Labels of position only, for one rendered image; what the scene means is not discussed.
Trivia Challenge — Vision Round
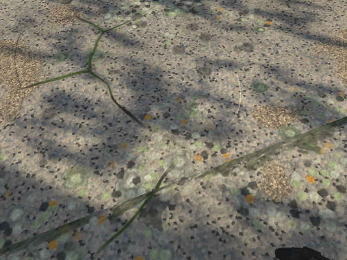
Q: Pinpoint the right robot hand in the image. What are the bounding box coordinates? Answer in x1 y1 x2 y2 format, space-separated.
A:
275 246 333 260

